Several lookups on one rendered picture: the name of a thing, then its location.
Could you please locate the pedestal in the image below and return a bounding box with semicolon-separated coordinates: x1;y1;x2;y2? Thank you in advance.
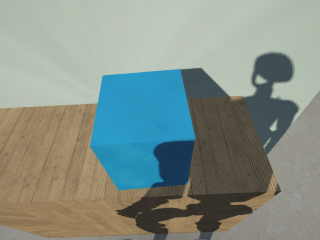
0;96;281;238

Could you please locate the carton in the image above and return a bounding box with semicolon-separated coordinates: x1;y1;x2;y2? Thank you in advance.
90;69;195;190

